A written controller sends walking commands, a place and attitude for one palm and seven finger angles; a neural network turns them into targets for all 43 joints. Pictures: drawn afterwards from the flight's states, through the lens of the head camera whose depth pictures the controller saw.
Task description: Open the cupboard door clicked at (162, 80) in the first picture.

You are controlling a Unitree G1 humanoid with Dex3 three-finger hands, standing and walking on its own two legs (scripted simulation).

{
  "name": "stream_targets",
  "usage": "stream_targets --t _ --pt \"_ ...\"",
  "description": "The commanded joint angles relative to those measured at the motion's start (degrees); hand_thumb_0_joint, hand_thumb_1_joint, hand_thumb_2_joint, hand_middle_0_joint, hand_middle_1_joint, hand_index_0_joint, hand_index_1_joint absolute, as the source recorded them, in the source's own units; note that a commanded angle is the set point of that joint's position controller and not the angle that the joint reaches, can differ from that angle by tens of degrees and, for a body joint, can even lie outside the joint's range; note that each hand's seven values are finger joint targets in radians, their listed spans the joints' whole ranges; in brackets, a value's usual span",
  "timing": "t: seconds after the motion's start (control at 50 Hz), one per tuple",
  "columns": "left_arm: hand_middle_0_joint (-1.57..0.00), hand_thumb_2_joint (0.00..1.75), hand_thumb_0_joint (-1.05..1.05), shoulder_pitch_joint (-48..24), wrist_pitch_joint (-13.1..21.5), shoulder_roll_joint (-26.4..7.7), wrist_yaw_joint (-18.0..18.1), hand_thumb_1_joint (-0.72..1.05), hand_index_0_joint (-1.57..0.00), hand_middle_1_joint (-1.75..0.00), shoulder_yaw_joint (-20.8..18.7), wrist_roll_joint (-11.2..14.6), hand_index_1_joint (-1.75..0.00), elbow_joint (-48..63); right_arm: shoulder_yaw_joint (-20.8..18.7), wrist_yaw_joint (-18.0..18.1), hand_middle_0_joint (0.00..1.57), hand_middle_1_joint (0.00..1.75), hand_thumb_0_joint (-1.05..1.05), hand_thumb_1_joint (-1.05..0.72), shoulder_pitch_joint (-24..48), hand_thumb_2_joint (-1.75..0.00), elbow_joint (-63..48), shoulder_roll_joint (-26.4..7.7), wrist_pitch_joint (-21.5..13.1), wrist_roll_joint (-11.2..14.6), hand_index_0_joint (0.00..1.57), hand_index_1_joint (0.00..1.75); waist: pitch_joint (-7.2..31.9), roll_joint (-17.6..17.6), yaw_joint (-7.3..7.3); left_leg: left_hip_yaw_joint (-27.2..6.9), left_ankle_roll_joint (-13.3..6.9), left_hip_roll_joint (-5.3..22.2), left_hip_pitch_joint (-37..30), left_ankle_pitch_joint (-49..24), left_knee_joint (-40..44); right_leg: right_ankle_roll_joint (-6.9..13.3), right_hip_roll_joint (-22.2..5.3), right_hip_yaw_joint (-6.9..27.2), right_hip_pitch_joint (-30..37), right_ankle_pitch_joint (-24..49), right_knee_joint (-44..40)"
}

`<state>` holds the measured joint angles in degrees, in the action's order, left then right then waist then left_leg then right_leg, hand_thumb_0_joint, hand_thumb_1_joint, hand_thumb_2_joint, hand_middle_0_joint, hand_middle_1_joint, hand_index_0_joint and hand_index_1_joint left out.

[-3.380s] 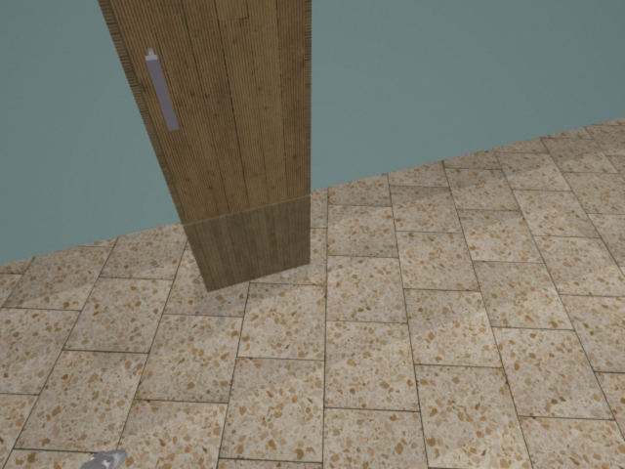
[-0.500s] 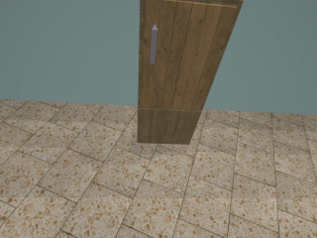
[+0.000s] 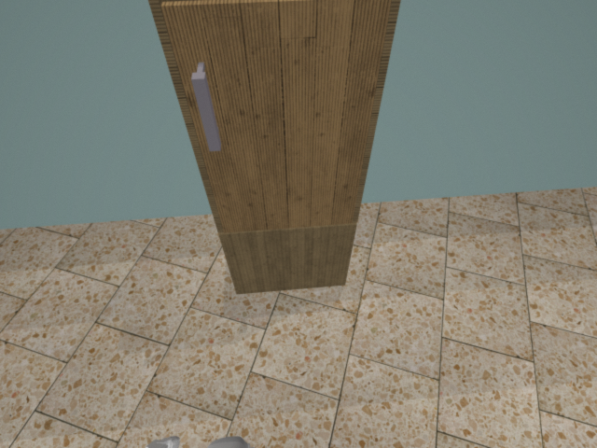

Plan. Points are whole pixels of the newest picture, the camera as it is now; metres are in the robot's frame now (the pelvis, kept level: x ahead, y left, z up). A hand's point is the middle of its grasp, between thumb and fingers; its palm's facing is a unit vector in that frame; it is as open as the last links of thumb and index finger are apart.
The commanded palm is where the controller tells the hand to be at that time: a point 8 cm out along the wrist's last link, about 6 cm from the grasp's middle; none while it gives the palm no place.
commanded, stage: take the last steps up to it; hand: left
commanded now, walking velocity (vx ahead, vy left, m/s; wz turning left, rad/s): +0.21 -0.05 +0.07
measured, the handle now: (208, 108) +0.68 +0.18 +0.07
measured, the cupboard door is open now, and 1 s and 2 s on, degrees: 0 0 0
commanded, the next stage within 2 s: come to a stop and stand still in 0.12 s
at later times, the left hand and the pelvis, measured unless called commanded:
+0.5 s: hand out of the picture +0.12 +0.17 -0.17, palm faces +0.08 -0.98 -0.16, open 7.4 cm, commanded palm none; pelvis +0.13 +0.00 +0.01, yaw +1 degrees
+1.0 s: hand out of the picture +0.13 +0.14 -0.14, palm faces +0.11 -0.96 -0.27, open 7.4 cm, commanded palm none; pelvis +0.09 -0.06 +0.01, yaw +3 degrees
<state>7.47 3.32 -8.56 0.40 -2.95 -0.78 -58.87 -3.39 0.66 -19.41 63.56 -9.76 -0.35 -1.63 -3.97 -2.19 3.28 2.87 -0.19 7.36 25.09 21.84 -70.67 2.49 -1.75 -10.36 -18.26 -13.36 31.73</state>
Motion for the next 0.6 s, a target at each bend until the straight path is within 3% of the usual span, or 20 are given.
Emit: stream_targets --t 0.0,0.06,0.12,0.16,0.18,0.2,0.22,0.24,0.26,0.28,0.3,0.32,0.36,0.4,0.48,0.58 --pt "-0.2 0.9 0.0 7.75 0.85 -5.23 0.89 0.9 -0.2 -0.3 -0.57 -1.11 -0.3 -0.46 -0.16 -0.53 0.2 0.3 0.0 -0.9 -3.78 -0.9 -3.24 0.35 -0.43 -0.23 0.2 0.3 3.36 8.27 -0.83 0.22 0.61 1.3 2.81 -2.72 9.49 6.72 -14.05 10.21 3.62 11.3 -18.54" --pt "-0.2 0.9 0.0 8.29 0.6 -6.66 0.61 0.9 -0.2 -0.3 -0.41 -0.84 -0.3 -0.42 0.37 -1.0 0.2 0.3 0.0 -0.9 1.03 -0.9 -5.33 0.17 -0.5 -0.01 0.2 0.3 2.54 8.71 -1.75 2.3 0.98 0.4 1.61 -3.9 20.84 7.35 -13.34 8.62 5.47 11.66 -18.41" --pt "-0.2 0.9 0.0 10.22 0.41 -7.79 0.45 0.9 -0.2 -0.3 -0.51 -0.77 -0.3 -1.5 0.57 -1.21 0.2 0.3 0.0 -0.9 4.48 -0.9 -6.41 -0.47 -1.32 0.1 0.2 0.3 1.6 7.3 -2.81 3.64 0.51 -0.91 -2.12 -4.87 29.43 7.36 -13.9 9.85 7.36 11.51 -16.49" --pt "-0.2 0.9 0.0 10.5 0.0 -7.99 0.35 0.9 -0.2 -0.3 -0.45 -0.36 -0.3 -1.99 0.75 -1.05 0.2 0.3 0.0 -0.9 3.97 -0.9 -5.84 -1.01 -1.63 0.06 0.2 0.3 0.66 6.58 -1.9 5.11 0.28 -2.12 -8.85 -9.14 35.67 5.8 -12.15 8.86 5.16 8.55 -14.31" --pt "-0.2 0.9 0.0 10.42 -0.23 -7.7 0.31 0.9 -0.2 -0.3 -0.37 -0.15 -0.3 -2.03 0.61 -0.93 0.2 0.3 0.0 -0.9 1.74 -0.9 -4.93 -1.94 -1.91 -0.04 0.2 0.3 1.16 4.77 -0.58 5.5 0.07 -2.74 -14.67 -11.2 39.93 4.51 -10.56 7.59 3.04 7.68 -10.51" --pt "-0.2 0.9 0.0 11.25 -0.53 -6.43 0.09 0.9 -0.2 -0.3 -0.05 -0.1 -0.3 -1.89 0.18 -0.66 0.2 0.3 0.0 -0.9 -2.06 -0.9 -3.73 -4.61 -2.28 -0.13 0.2 0.3 2.9 -2.12 0.6 1.18 -1.18 -0.31 -21.35 -13.65 43.46 2.52 -7.42 5.58 -0.48 5.69 -2.21" --pt "-0.2 0.9 0.0 12.05 -0.74 -3.67 0.0 0.9 -0.2 -0.3 0.26 0.18 -0.3 -0.86 -0.52 0.02 0.2 0.3 0.0 -0.9 -5.74 -0.9 -3.13 -9.08 -2.53 -0.56 0.2 0.3 3.81 -13.16 1.37 -12.89 -6.11 10.53 -26.07 -23.37 49.21 -1.06 -1.57 1.3 -7.4 -3.6 9.81" --pt "-0.2 0.9 0.0 11.44 -1.05 -4.27 0.41 0.9 -0.2 -0.3 0.67 0.05 -0.3 -0.14 -0.28 0.96 0.2 0.3 0.0 -0.9 -6.06 -0.9 -2.54 -10.28 -2.13 -0.23 0.2 0.3 4.98 -17.58 1.05 -20.54 -10.25 16.82 -25.5 -36.34 53.7 -2.51 0.82 3.48 -8.89 -20.84 20.84" --pt "-0.2 0.9 0.0 11.03 -1.91 -4.64 0.96 0.9 -0.2 -0.3 0.6 0.05 -0.3 -0.85 0.54 1.96 0.2 0.3 0.0 -0.9 -2.15 -0.9 -3.01 -9.28 -1.92 0.08 0.2 0.3 3.99 -12.6 -0.64 -18.37 -11.34 17.31 -20.81 -45.14 53.09 -2.85 -1.76 8.81 -7.22 -20.95 24.11" --pt "-0.2 0.9 0.0 12.07 -2.32 -3.7 1.27 0.9 -0.2 -0.3 0.81 0.17 -0.3 -2.09 1.37 2.31 0.2 0.3 0.0 -0.9 2.8 -0.9 -4.13 -7.39 -1.93 0.44 0.2 0.3 2.79 -8.34 -2.92 -13.76 -11.13 15.43 -17.61 -50.47 52.4 -3.46 -3.32 10.27 -4.77 -18.97 23.05" --pt "-0.2 0.9 0.0 12.82 -2.57 -3.61 1.28 0.9 -0.2 -0.3 1.13 0.21 -0.3 -3.1 1.84 2.52 0.2 0.3 0.0 -0.9 6.03 -0.9 -4.64 -6.13 -2.16 0.72 0.2 0.3 2.26 -4.28 -3.94 -9.61 -10.54 13.71 -17.25 -55.15 51.79 -4.12 -4.37 10.45 -3.16 -16.64 19.78" --pt "-0.2 0.9 0.0 13.27 -3.15 -3.46 1.43 0.9 -0.2 -0.3 1.23 0.23 -0.3 -3.58 1.72 2.62 0.2 0.3 0.0 -0.9 6.94 -0.9 -4.65 -6.49 -2.01 0.91 0.2 0.3 3.54 -2.86 -4.13 -7.06 -9.63 12.38 -19.02 -58.84 51.27 -4.7 -4.36 10.12 -2.28 -14.13 17.98" --pt "-0.2 0.9 0.0 13.65 -4.63 -4.47 1.72 0.9 -0.2 -0.3 0.46 -0.05 -0.3 -2.79 0.31 2.78 0.2 0.3 0.0 -0.9 6.92 -0.9 -4.74 -7.35 -1.1 1.28 0.2 0.3 5.84 -4.01 -3.65 -4.98 -9.71 12.15 -21.23 -60.79 50.47 -5.08 -3.44 9.07 -2.7 -11.81 19.08" --pt "-0.2 0.9 0.0 13.39 -5.49 -5.02 1.73 0.9 -0.2 -0.3 -0.33 -0.36 -0.3 -1.52 -0.71 2.9 0.2 0.3 0.0 -0.9 6.86 -0.9 -5.33 -8.56 -0.23 1.15 0.2 0.3 6.86 -1.76 -3.26 -4.5 -10.64 13.16 -22.74 -61.47 49.4 -5.06 -2.4 9.5 -5.5 -11.96 24.0" --pt "-0.2 0.9 0.0 11.41 -6.44 -4.4 1.67 0.9 -0.2 -0.3 -1.53 -0.44 -0.3 0.97 -1.73 2.44 0.2 0.3 0.0 -0.9 9.19 -0.9 -6.52 -9.08 0.79 0.62 0.2 0.3 7.39 -5.03 -3.31 -1.4 -10.13 11.91 -20.28 -52.71 48.52 -5.38 -1.47 10.21 -7.85 -11.46 29.13" --pt "-0.2 0.9 0.0 11.13 -5.55 -3.46 1.49 0.9 -0.2 -0.3 -0.93 -0.21 -0.3 2.31 -2.23 1.32 0.2 0.3 0.0 -0.9 11.54 -0.9 -7.26 -9.32 1.32 0.13 0.2 0.3 6.76 -11.07 -3.78 -1.96 -8.52 9.95 -16.02 -37.13 47.85 -4.12 -1.55 7.01 -0.76 -10.02 12.9"
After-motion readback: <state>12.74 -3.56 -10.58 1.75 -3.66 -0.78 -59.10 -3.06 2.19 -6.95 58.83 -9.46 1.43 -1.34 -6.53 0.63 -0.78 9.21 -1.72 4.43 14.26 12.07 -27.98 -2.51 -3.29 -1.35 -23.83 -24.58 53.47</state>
